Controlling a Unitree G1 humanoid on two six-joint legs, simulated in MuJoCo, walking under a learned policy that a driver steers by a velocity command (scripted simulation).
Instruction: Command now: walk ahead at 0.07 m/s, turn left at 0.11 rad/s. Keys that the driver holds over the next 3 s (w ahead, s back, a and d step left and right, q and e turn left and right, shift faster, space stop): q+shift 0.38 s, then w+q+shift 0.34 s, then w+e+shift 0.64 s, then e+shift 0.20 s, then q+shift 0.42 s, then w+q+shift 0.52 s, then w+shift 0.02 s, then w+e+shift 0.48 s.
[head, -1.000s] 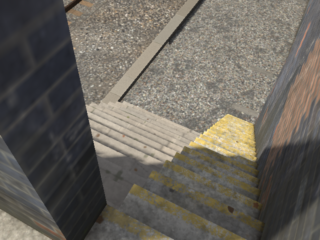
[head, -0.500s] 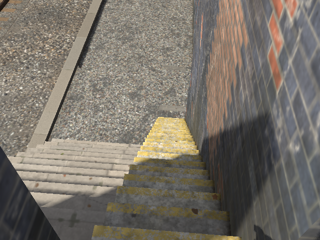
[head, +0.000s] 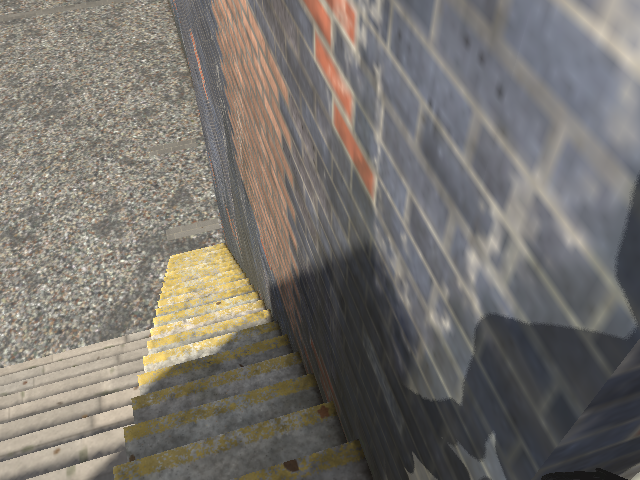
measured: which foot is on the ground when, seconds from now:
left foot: up 0.00-0.08, down 0.10-1.00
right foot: down 0.00-0.30, up 0.32-0.76, down 0.78-0.98, up 1.00-1.00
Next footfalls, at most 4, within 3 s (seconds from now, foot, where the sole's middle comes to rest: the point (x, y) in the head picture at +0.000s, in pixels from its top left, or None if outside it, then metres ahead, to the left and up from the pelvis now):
0.10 left None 0.06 0.18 -0.75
0.78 right None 0.11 0.01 -0.75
1.32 right None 0.15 0.00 -0.75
1.86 left None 0.29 0.19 -0.97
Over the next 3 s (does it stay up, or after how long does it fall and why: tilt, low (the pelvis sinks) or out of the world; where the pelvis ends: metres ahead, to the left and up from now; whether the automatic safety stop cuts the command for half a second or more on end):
stays up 0.52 0.32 -0.47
